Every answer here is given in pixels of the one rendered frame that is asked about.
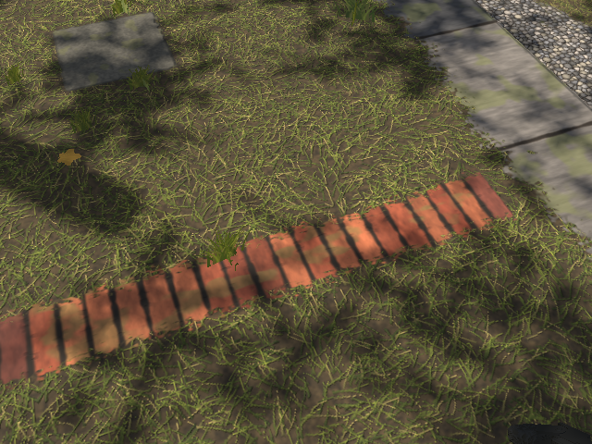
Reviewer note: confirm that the right robot hand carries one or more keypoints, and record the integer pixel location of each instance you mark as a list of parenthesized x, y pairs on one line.
[(547, 434)]

